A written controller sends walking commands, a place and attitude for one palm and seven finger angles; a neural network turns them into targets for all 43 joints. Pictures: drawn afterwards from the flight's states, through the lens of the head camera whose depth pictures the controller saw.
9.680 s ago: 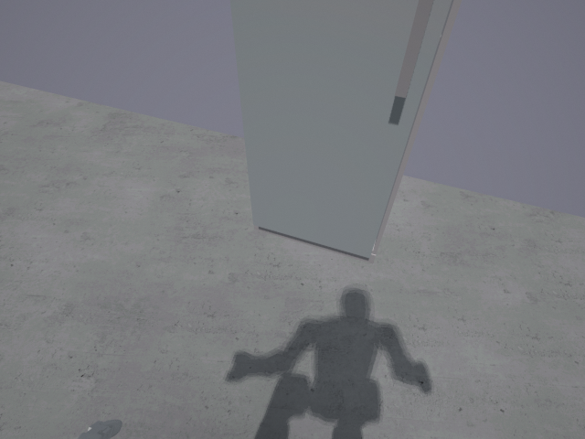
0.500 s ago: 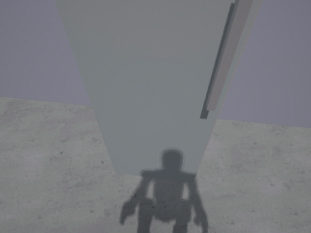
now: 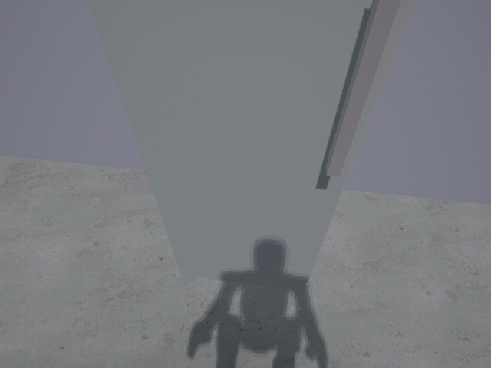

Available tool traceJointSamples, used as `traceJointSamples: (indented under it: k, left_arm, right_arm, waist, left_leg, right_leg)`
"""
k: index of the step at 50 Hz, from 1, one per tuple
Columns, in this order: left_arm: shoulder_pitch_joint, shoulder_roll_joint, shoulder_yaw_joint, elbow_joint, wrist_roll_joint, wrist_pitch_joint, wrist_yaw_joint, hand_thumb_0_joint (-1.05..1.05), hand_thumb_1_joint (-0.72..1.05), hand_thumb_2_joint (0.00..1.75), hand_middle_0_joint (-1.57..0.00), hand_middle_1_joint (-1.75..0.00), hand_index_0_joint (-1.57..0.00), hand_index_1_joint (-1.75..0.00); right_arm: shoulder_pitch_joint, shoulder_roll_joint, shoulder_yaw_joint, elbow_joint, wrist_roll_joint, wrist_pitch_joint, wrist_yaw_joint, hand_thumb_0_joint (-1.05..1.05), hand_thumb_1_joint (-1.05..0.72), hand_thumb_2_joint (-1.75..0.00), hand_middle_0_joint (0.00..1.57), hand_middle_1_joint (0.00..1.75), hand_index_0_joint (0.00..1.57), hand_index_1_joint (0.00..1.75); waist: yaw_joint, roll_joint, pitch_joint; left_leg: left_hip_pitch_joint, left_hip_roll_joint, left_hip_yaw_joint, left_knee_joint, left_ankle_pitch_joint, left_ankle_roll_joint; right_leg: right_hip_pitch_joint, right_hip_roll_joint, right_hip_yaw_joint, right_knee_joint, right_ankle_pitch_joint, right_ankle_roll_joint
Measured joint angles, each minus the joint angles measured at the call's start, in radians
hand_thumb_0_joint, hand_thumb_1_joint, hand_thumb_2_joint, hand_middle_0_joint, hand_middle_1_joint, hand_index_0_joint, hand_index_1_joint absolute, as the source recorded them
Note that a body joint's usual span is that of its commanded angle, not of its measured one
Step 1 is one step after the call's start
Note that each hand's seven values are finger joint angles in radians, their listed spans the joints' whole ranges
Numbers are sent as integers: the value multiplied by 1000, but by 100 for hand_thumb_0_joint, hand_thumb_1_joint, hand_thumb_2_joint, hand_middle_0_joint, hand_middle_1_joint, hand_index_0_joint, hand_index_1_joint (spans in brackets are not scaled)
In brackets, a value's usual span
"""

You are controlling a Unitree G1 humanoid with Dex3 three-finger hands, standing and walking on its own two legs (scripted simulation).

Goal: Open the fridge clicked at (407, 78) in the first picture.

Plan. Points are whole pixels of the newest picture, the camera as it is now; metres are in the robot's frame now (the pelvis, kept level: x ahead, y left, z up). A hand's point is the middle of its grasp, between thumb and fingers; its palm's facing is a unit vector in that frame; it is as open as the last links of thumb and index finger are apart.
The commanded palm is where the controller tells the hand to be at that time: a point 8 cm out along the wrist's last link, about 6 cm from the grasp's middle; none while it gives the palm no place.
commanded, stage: look again from close up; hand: right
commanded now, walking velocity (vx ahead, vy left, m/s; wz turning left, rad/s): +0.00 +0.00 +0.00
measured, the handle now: (355, 87) +0.52 -0.15 +0.22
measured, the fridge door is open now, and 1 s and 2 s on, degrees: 0 0 0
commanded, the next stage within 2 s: raise the hand to about handle height in 0.10 s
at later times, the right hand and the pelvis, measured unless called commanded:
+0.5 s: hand (379, 337) +0.18 -0.17 +0.02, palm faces +0.03 +1.00 -0.02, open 8.0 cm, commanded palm +0.11 -0.24 -0.02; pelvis -0.05 +0.01 -0.05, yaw -1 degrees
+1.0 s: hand (428, 324) +0.19 -0.23 +0.06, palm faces +0.09 +0.99 -0.04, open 10.9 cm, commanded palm +0.14 -0.28 +0.08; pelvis -0.03 +0.01 -0.03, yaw -2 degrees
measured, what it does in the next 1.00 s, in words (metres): stands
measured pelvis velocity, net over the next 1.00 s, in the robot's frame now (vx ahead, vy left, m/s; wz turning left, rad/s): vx -0.03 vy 0.01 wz -0.04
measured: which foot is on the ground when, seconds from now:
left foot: down 0.00-1.00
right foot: down 0.00-1.00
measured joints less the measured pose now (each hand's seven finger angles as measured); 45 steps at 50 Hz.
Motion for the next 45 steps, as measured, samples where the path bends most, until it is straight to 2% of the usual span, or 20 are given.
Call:
traceJointSamples:
  k: [11, 12, 13, 15, 17, 19, 21, 23, 24, 25, 26, 28, 30, 32, 34, 36, 38, 40, 45]
  left_arm:
    - [4, 3, 0, -8, -1, 2, -2, 0, 90, 90, -20, -30, -20, -30]
    - [15, 7, 3, -54, -6, -1, 9, 0, 90, 90, -20, -30, -20, -30]
    - [36, 12, 1, -109, -8, -35, 29, 0, 90, 90, -20, -30, -20, -30]
    - [78, 24, -4, -203, -20, -126, 41, 1, 90, 90, -20, -30, -20, -30]
    - [90, 40, -4, -283, -28, -184, 33, 1, 90, 90, -20, -30, -20, -30]
    - [65, 52, 0, -344, -19, -215, 16, 1, 90, 90, -20, -30, -20, -30]
    - [22, 56, 5, -395, -5, -233, -5, 1, 90, 90, -20, -30, -20, -30]
    - [-19, 59, 16, -452, -1, -239, -28, 1, 90, 90, -20, -30, -20, -30]
    - [-35, 65, 22, -485, -2, -237, -36, 1, 90, 90, -20, -30, -20, -30]
    - [-48, 72, 27, -517, -6, -232, -41, 1, 90, 90, -20, -30, -20, -30]
    - [-57, 78, 30, -548, -13, -224, -41, 1, 90, 90, -20, -30, -20, -30]
    - [-66, 90, 33, -598, -25, -203, -30, 1, 90, 90, -20, -30, -20, -30]
    - [-63, 96, 33, -629, -31, -192, -13, 1, 90, 90, -20, -30, -20, -30]
    - [-53, 94, 29, -640, -29, -195, 5, 1, 90, 90, -20, -30, -20, -30]
    - [-40, 87, 17, -630, -25, -209, 22, 1, 90, 90, -20, -30, -19, -30]
    - [-31, 78, -4, -605, -24, -227, 34, 1, 90, 90, -20, -30, -19, -30]
    - [-25, 68, -28, -575, -26, -240, 42, 1, 90, 90, -20, -30, -20, -30]
    - [-18, 56, -48, -546, -29, -247, 48, 1, 90, 90, -20, -30, -20, -30]
    - [15, 31, -75, -505, -36, -253, 51, 1, 90, 90, -21, -30, -20, -30]
  right_arm:
    - [6, 7, 2, 2, -4, -6, -10, 0, -90, -90, 20, 30, 20, 30]
    - [45, 15, -26, -145, 32, 46, -5, 0, -90, -90, 20, 30, 20, 30]
    - [90, 14, -33, -336, 62, 64, -12, 1, -90, -89, 20, 31, 21, 31]
    - [145, 4, -27, -644, 107, 23, -39, 1, -89, -89, 20, 31, 21, 31]
    - [134, -1, -43, -852, 143, -35, -31, 1, -87, -88, 20, 32, 21, 32]
    - [75, -1, -80, -942, 176, -144, 7, 1, -85, -87, 20, 34, 21, 34]
    - [12, -4, -125, -961, 223, -292, 84, 1, -82, -86, 20, 36, 21, 36]
    - [-29, -7, -161, -955, 268, -430, 197, 0, -78, -84, 21, 38, 21, 38]
    - [-34, -10, -172, -957, 282, -469, 249, 0, -76, -83, 21, 39, 21, 39]
    - [-29, -14, -177, -964, 293, -482, 291, 0, -74, -83, 21, 41, 21, 41]
    - [-15, -18, -178, -975, 303, -470, 322, 0, -72, -82, 21, 42, 21, 42]
    - [27, -24, -177, -994, 320, -404, 350, 0, -68, -80, 22, 45, 22, 45]
    - [77, -27, -178, -1016, 320, -335, 329, 0, -63, -78, 22, 48, 23, 48]
    - [122, -29, -179, -1057, 308, -298, 278, 0, -58, -76, 23, 51, 23, 51]
    - [141, -38, -181, -1103, 295, -304, 239, 1, -54, -74, 23, 54, 23, 54]
    - [128, -50, -188, -1132, 293, -331, 232, 1, -49, -72, 23, 57, 23, 57]
    - [85, -67, -195, -1140, 301, -343, 256, 1, -44, -70, 23, 60, 24, 60]
    - [28, -87, -204, -1129, 310, -322, 296, 1, -39, -68, 24, 63, 24, 63]
    - [-49, -128, -255, -1081, 348, -193, 365, 1, -28, -63, 25, 70, 25, 70]
  waist:
    - [-1, -10, 0]
    - [-2, -20, 16]
    - [-12, -24, 36]
    - [-23, -19, 39]
    - [-6, -28, 20]
    - [20, -37, -18]
    - [31, -30, -67]
    - [30, -20, -103]
    - [27, -17, -115]
    - [22, -16, -124]
    - [16, -15, -129]
    - [3, -16, -133]
    - [-12, -21, -133]
    - [-27, -29, -124]
    - [-40, -35, -113]
    - [-47, -41, -101]
    - [-50, -48, -88]
    - [-49, -55, -80]
    - [-31, -63, -80]
  left_leg:
    - [-10, -8, 3, 3, 3, 2]
    - [-15, -14, 5, 12, 3, 1]
    - [-23, -11, 2, 35, -3, 2]
    - [-66, 12, 3, 114, -36, 1]
    - [-107, 26, 27, 173, -67, 0]
    - [-182, 27, 49, 238, -86, 2]
    - [-297, 21, 51, 336, -116, 9]
    - [-411, 12, 46, 449, -154, 19]
    - [-457, 9, 43, 501, -173, 24]
    - [-494, 7, 41, 548, -192, 24]
    - [-520, 6, 40, 587, -208, 28]
    - [-544, 6, 45, 635, -233, 29]
    - [-540, 4, 58, 649, -245, 32]
    - [-518, -2, 75, 639, -247, 34]
    - [-490, -8, 94, 619, -244, 38]
    - [-464, -14, 112, 594, -236, 41]
    - [-442, -19, 124, 568, -226, 42]
    - [-420, -22, 128, 538, -212, 42]
    - [-363, -26, 99, 452, -174, 34]
  right_leg:
    - [-21, -10, 5, 25, -4, 5]
    - [-34, -17, 7, 51, -15, 5]
    - [-33, -14, 5, 59, -19, 3]
    - [-42, 8, 0, 59, -10, -7]
    - [-87, 21, 21, 101, -13, -9]
    - [-174, 19, 41, 175, -30, -9]
    - [-289, 7, 42, 272, -59, -2]
    - [-399, -10, 36, 381, -96, 1]
    - [-444, -17, 33, 432, -116, 4]
    - [-480, -22, 31, 478, -134, 10]
    - [-506, -25, 30, 515, -150, 6]
    - [-534, -27, 35, 566, -170, 3]
    - [-541, -28, 49, 591, -183, 9]
    - [-532, -30, 67, 599, -189, 11]
    - [-518, -33, 87, 598, -190, 15]
    - [-506, -33, 106, 591, -186, 18]
    - [-492, -34, 120, 578, -180, 21]
    - [-474, -36, 125, 556, -170, 23]
    - [-403, -39, 98, 466, -144, 21]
